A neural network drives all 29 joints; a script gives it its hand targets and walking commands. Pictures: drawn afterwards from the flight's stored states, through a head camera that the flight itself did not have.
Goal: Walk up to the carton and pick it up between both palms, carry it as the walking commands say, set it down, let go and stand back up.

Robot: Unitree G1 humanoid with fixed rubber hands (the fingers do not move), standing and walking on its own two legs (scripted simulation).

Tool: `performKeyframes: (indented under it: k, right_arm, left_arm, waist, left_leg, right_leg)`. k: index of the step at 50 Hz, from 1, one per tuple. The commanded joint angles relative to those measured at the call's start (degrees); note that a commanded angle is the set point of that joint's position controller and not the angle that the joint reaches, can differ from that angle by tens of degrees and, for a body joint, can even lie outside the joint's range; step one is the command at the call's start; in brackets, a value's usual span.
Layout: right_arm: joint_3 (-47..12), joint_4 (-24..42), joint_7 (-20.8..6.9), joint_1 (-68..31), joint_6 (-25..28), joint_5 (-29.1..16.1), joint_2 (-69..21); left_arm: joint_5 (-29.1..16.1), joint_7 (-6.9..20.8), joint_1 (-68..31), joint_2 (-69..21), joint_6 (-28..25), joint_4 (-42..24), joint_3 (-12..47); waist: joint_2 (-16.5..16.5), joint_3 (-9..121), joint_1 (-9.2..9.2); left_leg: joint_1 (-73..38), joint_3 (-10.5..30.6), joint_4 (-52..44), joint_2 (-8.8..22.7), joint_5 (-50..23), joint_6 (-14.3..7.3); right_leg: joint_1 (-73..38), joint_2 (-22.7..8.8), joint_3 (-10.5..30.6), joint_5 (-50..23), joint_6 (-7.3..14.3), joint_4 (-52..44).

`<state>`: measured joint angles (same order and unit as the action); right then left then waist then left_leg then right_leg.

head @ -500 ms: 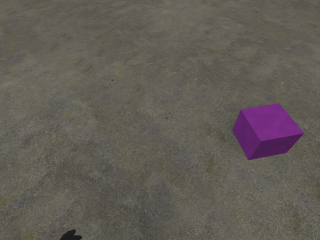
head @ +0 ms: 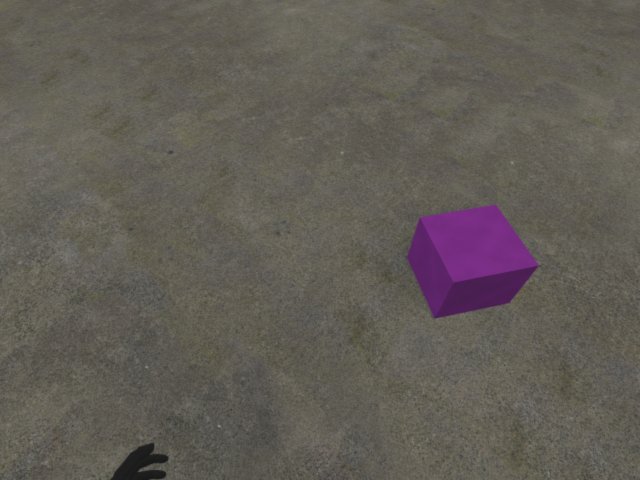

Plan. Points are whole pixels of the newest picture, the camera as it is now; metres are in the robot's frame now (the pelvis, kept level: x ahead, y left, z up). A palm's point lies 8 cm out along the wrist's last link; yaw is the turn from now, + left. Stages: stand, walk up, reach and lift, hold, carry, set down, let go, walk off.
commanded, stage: walk up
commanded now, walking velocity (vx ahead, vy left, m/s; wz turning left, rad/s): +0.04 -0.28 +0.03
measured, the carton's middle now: (465, 261) +0.90 -0.49 -0.64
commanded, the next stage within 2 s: none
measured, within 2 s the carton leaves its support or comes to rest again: neither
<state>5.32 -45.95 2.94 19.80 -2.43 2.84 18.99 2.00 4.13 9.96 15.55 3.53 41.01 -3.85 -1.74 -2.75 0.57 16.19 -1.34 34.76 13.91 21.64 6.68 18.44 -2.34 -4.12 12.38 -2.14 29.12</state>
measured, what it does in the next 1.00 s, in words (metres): steps to the right: left foot, then right foot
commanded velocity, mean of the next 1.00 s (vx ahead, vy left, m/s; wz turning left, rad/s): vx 0.02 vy -0.30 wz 0.09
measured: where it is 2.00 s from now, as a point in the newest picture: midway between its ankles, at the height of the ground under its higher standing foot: (513, 435)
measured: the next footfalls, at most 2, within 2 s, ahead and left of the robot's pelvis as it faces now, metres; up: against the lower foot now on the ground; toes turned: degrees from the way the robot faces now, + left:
left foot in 0.30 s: +0.07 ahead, -0.01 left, +0.00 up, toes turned +11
right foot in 0.70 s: +0.16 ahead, -0.40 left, +0.00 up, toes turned +1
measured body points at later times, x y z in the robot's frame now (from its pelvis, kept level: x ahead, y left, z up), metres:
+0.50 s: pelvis +0.05 -0.15 +0.02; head +0.07 -0.11 +0.47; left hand +0.09 +0.10 -0.14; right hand +0.11 -0.42 -0.09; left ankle +0.03 -0.02 -0.73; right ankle +0.05 -0.30 -0.65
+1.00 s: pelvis +0.09 -0.35 +0.01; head +0.12 -0.34 +0.46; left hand +0.10 -0.07 -0.13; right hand +0.24 -0.58 -0.12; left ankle +0.06 -0.28 -0.71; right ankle +0.12 -0.40 -0.73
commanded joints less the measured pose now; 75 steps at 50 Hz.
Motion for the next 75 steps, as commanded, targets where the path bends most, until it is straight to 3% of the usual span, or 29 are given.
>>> performKeyframes:
  k: [1,4,14,15,16,17,18,19,23,28,32,34,35,36,40,50,51,52,53,54,56,61,64,67,69,70,71,72,75]
  right_arm:
    - [-0.12,6.66,0.55,-0.57,-1.2,0.03,0.52]
    - [-0.28,3.91,0.61,-3.76,-1.41,-0.74,1.5]
    - [-1.9,0.66,1.5,1.85,-0.62,-1.9,-1.5]
    - [-1.02,-0.7,1.91,5.75,-0.24,-1.41,0.83]
    - [0.87,-1.27,2.44,8.44,-0.08,0.2,7.65]
    - [1.42,-0.45,2.6,7.85,-0.25,0.07,9.72]
    - [1.15,0.24,2.35,4.36,0.05,-0.75,8.09]
    - [0.66,0.53,2.02,0.57,0.33,-1.08,5.57]
    - [0.22,-0.89,1.12,-1.6,1.46,-1.36,2.98]
    - [1.62,-2.25,0.81,2.67,0.94,-0.28,7.24]
    - [2.37,-0.84,1.01,-1.37,0.32,-0.29,10.8]
    - [1.61,-0.6,1.15,-0.5,0.53,0.05,7.25]
    - [0.1,0.61,0.87,0.18,0.21,0.16,2.01]
    - [-0.66,2.88,1.27,0.19,-0.98,-0.09,-0.91]
    - [-0.58,-0.41,0.89,-2.23,-1.33,-0.96,1.48]
    - [-1.89,-2.38,2.23,-0.15,-0.47,-2.44,-0.96]
    - [-1.53,-3.58,2.52,3.02,-0.26,-2.24,-0.14]
    - [-0.36,-4.77,2.83,6.81,0.01,-1.15,3.74]
    - [1.13,-3.55,3.26,5.0,-0.28,-0.17,9.52]
    - [1.02,-2.38,3.11,1.74,0.09,-0.55,9.14]
    - [0.35,-1.61,2.32,-4.74,0.87,-1.41,4.71]
    - [0.36,-3.66,0.98,-0.6,1.95,-1.68,4.24]
    - [1.4,-4.94,0.14,2.55,1.88,-0.73,7.25]
    - [2.14,-5.13,-1.06,-1.66,2.02,-1.15,9.04]
    - [1.31,-3.57,-2.04,-5.78,2.18,-0.94,6.47]
    - [-0.11,-1.11,-2.77,-8.26,2.4,-0.7,1.32]
    - [-2.17,3.42,-2.99,-10.84,3.25,-0.46,-4.79]
    - [-1.7,4.57,-3.4,-15.12,3.72,-0.12,-3.16]
    - [-0.56,0.61,-5.17,-10.3,4.78,0.03,0.34]
  left_arm:
    - [0.23,-0.86,12.45,16.08,-1.06,0.54,-3.17]
    - [0.79,-1.89,7.51,8.34,-1.06,0.84,-1.83]
    - [1.34,-2.61,6.46,5.17,-0.02,4.22,-0.62]
    - [1.02,-2.48,6.32,4.74,-0.12,4.02,-0.62]
    - [0.72,-2.27,6.42,1.74,-0.45,2.26,-0.33]
    - [0.95,-2.26,4.26,3.21,0.53,0.7,-0.85]
    - [0.98,-2.35,4.42,4.09,1.05,1.72,-1.1]
    - [1.05,-2.0,5.61,4.31,1.23,3.06,-1.29]
    - [0.97,-0.99,5.91,2.35,1.12,4.43,0.02]
    - [-0.69,0.03,1.12,1.24,1.05,2.35,0.55]
    - [-1.28,0.38,3.48,2.29,0.5,2.19,-0.55]
    - [-0.55,0.04,10.91,4.85,-0.04,5.52,-1.66]
    - [0.55,-0.17,15.76,10.09,-0.72,6.89,-2.47]
    - [0.24,-1.0,12.52,15.0,-0.95,5.41,-2.49]
    - [0.63,-2.47,4.64,7.39,-1.37,4.9,-1.19]
    - [0.58,-2.84,6.2,6.42,0.16,8.26,-0.7]
    - [0.26,-2.64,6.4,6.26,0.32,8.24,-0.84]
    - [-0.1,-2.32,6.07,3.82,0.15,7.03,-0.61]
    - [0.1,-2.06,3.35,2.73,0.38,4.27,-0.94]
    - [0.56,-2.08,1.59,3.93,0.89,4.15,-1.19]
    - [0.79,-1.81,4.91,4.48,1.13,6.65,-1.59]
    - [-0.52,-0.91,1.36,2.13,1.0,6.16,0.19]
    - [-1.52,0.26,-0.94,1.46,0.07,4.52,0.81]
    - [-1.75,0.81,4.17,0.52,-1.49,5.41,1.16]
    - [-1.7,-0.29,16.48,4.06,-3.27,10.48,-0.06]
    - [-1.15,-1.09,26.83,8.96,-4.45,13.92,-0.95]
    - [-0.92,-2.43,27.26,14.1,-5.46,13.45,-1.08]
    - [-0.83,-3.17,23.26,13.43,-5.91,12.88,-1.01]
    - [-0.28,-3.18,11.98,5.65,-7.58,11.87,0.07]
  waist:
    - [25.64,11.38,-7.07]
    - [12.83,6.36,-3.69]
    - [9.55,4.04,0.86]
    - [3.38,5.06,3.08]
    - [-13.63,3.53,3.24]
    - [-13.64,1.84,2.38]
    - [-8.42,0.14,0.29]
    - [-4.87,-0.25,-1.23]
    - [-9.57,-0.04,-2.12]
    - [-13.35,-0.61,0.89]
    - [-14.88,1.35,-1.02]
    - [-7.19,7.46,-4.32]
    - [12.15,7.87,-6.22]
    - [24.63,10.27,-6.18]
    - [12.65,7.14,-1.6]
    - [9.82,4.15,0.77]
    - [5.51,4.74,2.37]
    - [-7.36,4.21,3.41]
    - [-17.78,0.34,3.09]
    - [-10.78,-0.74,1.23]
    - [-4.71,-0.06,-1.86]
    - [-9.33,-0.86,0.31]
    - [-12.65,0.27,2.46]
    - [-15.12,2.28,-1.01]
    - [-2.28,4.8,-7.76]
    - [15.41,5.02,-12.08]
    - [24.79,3.0,-11.05]
    - [18.13,2.64,-9.17]
    - [9.44,-0.6,-1.95]
  left_leg:
    - [19.44,-3.56,29.64,-10.76,21.15,-4.37]
    - [17.71,-1.3,37.14,-9.25,12.52,-4.62]
    - [-4.22,-4.66,-3.88,-10.28,-2.99,-6.34]
    - [-13.63,1.1,-11.13,-4.65,-10.0,-7.64]
    - [-18.75,24.73,-17.82,13.44,-19.43,-13.54]
    - [-12.51,33.52,-20.97,21.79,-25.88,-20.01]
    - [-8.71,29.83,-20.57,18.9,-25.55,-19.81]
    - [-6.8,23.44,-20.51,14.5,-20.4,-17.5]
    - [-5.22,7.77,-19.64,4.85,-23.73,-10.93]
    - [-2.77,5.1,-19.43,3.77,-16.66,-10.75]
    - [-0.78,5.3,-15.76,5.16,-13.58,-9.65]
    - [3.7,0.42,-2.76,0.01,-11.59,-6.75]
    - [13.47,-4.89,15.27,-7.6,9.94,-5.0]
    - [18.42,-3.09,27.42,-10.87,20.55,-4.83]
    - [15.03,-0.45,35.79,-9.68,9.09,-5.59]
    - [-2.16,-4.7,-0.34,-11.35,1.46,-6.8]
    - [-8.96,-2.08,-7.92,-8.3,-4.07,-7.49]
    - [-16.26,11.65,-16.03,4.01,-6.76,-10.25]
    - [-12.08,31.37,-22.0,21.9,-20.16,-18.97]
    - [-8.27,29.71,-21.34,21.19,-23.87,-20.52]
    - [-5.06,16.89,-19.93,12.23,-17.93,-15.99]
    - [-6.26,2.96,-17.77,4.39,-25.08,-11.49]
    - [-2.78,2.92,-21.55,3.8,-2.68,-11.89]
    - [3.68,3.38,-22.39,3.87,13.61,-11.44]
    - [13.33,-1.11,-6.7,-2.72,21.75,-9.13]
    - [23.62,-6.32,17.64,-8.68,20.54,-7.04]
    - [35.11,-1.65,30.69,-10.66,17.16,-6.54]
    - [36.62,3.47,35.72,-6.6,9.45,-7.29]
    - [25.97,2.61,34.43,-5.24,-5.2,-5.8]
  right_leg:
    - [-15.78,-21.65,19.07,-19.77,10.4,-10.42]
    - [-10.61,-12.87,10.69,-26.25,13.04,-7.79]
    - [-5.05,-6.28,5.27,-13.94,9.82,-4.5]
    - [2.61,-3.94,3.21,-7.47,6.71,2.03]
    - [17.2,3.28,-1.37,10.77,1.21,15.33]
    - [19.74,2.2,3.91,19.25,-0.9,30.24]
    - [18.77,0.48,6.75,15.36,-1.38,36.18]
    - [17.28,-0.06,7.72,10.8,-1.53,37.89]
    - [12.13,-0.14,3.28,3.55,-2.01,29.38]
    - [5.8,0.22,-1.14,2.56,-1.84,12.59]
    - [-1.12,0.57,-2.72,2.32,-0.82,0.58]
    - [-13.33,-0.92,-1.76,-0.92,0.66,-6.29]
    - [-17.47,-12.0,9.37,-9.92,2.29,-12.5]
    - [-13.03,-21.7,17.66,-16.65,10.01,-11.58]
    - [-7.38,-11.62,8.82,-20.9,11.92,-9.21]
    - [-3.71,-7.27,10.34,-12.44,10.92,-7.32]
    - [1.23,-5.76,9.13,-7.72,8.62,-3.27]
    - [12.17,-0.8,4.84,1.2,4.35,7.71]
    - [23.51,3.27,2.23,18.87,-1.13,24.06]
    - [22.3,-0.4,6.9,15.33,-1.49,34.0]
    - [17.64,-1.23,8.25,7.97,-1.79,38.33]
    - [13.82,-1.25,1.76,2.84,-2.92,22.46]
    - [6.6,-0.72,-1.71,3.21,-2.21,11.05]
    - [-4.59,0.12,-5.71,5.61,-1.23,3.32]
    - [-20.62,0.73,-8.69,5.18,-1.1,-1.93]
    - [-28.17,-10.55,5.95,14.7,0.69,-12.97]
    - [-26.58,-22.62,27.76,24.67,5.42,-20.93]
    - [-21.4,-24.48,34.93,33.59,10.25,-23.23]
    - [-12.69,-15.57,18.69,19.25,9.22,-22.41]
